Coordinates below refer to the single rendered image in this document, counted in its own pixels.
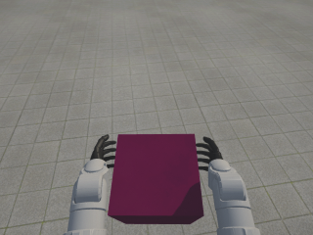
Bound left robot forearm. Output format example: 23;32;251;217
63;159;110;235

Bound carton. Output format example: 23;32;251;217
108;134;204;224

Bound right robot hand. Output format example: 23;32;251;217
196;136;223;171

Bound left robot hand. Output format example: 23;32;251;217
90;134;116;168

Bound right robot forearm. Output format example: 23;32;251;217
208;159;261;235

